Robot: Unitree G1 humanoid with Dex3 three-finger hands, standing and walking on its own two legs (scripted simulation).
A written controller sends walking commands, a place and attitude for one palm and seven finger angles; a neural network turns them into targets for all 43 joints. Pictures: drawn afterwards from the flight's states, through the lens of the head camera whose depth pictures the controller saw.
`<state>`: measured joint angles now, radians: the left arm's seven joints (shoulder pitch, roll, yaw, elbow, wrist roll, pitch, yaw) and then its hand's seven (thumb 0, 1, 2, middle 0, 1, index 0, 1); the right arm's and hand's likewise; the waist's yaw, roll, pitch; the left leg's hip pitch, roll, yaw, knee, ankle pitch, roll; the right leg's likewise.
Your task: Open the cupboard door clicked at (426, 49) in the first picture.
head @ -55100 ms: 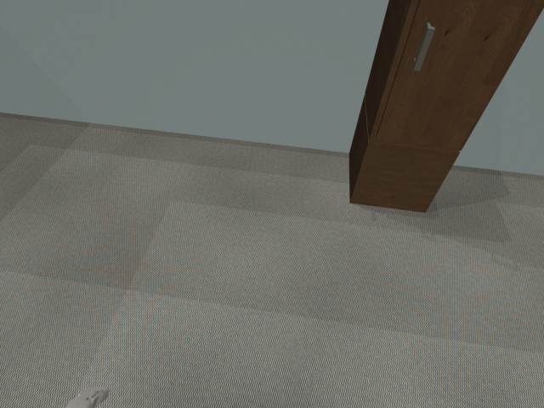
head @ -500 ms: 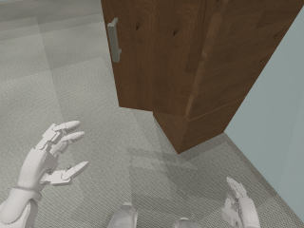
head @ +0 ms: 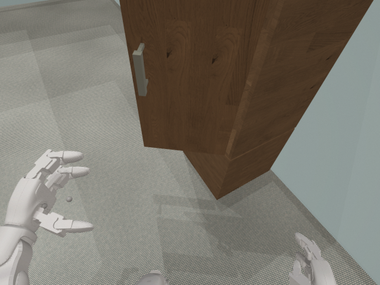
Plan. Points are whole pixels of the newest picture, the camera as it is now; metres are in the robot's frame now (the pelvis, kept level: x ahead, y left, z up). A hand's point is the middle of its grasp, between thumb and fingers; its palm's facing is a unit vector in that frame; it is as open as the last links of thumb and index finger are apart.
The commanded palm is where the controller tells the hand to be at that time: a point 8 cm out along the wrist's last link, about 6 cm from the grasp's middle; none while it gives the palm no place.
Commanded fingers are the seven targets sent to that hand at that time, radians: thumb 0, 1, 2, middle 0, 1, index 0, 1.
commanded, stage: raise the hand with hooked fingers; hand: left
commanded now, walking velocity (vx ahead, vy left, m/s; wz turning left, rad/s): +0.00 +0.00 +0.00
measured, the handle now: (142, 70) +0.63 +0.17 +0.10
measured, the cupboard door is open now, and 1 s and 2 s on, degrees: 54 54 54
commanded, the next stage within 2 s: move the hooked fingers beside the handle in 0.94 s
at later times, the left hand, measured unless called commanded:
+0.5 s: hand (45, 166) +0.29 +0.28 +0.11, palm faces -0.01 -1.00 -0.04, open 14.0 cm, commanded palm +0.26 +0.32 +0.12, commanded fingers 0.00 -0.50 0.30 -0.30 -1.20 -0.30 -1.20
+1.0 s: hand (61, 168) +0.29 +0.25 +0.12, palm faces -0.01 -1.00 -0.03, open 14.0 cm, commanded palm +0.26 +0.30 +0.12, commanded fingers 0.00 -0.50 0.30 -0.30 -1.20 -0.30 -1.20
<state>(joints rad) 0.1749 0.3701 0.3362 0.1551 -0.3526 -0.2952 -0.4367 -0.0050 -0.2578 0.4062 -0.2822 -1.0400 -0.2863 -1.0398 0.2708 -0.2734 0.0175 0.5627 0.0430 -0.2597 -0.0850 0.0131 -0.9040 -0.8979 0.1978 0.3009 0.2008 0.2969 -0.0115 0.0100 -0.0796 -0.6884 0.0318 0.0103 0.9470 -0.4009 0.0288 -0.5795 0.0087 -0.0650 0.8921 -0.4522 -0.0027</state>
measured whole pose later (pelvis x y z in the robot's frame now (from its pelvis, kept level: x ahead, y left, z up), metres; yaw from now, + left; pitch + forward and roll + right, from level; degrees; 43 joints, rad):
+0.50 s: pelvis +0.01 +0.00 +0.02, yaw +1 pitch +6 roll -3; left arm -0.09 0.48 0.43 0.40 -0.35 -0.14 -0.55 -0.01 -0.50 0.30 -0.30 -1.20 -0.30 -1.20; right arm 0.29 -0.28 0.06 0.56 0.05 -0.19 -0.10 0.01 -0.90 -0.90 0.20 0.30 0.20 0.30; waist 0.00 0.03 -0.06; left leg -0.57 0.02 0.00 0.83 -0.36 0.03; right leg -0.46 0.01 -0.07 0.76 -0.40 0.00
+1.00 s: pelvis +0.01 -0.02 +0.02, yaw +0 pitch +5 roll -2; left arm -0.07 0.44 0.43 0.42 -0.37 -0.19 -0.55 -0.01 -0.50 0.30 -0.30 -1.20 -0.30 -1.20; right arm 0.28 -0.28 0.05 0.56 0.05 -0.19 -0.09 0.01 -0.90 -0.90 0.20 0.30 0.20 0.30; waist 0.00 0.03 -0.06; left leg -0.56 0.04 0.00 0.81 -0.34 0.00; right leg -0.46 0.02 -0.07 0.77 -0.40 -0.03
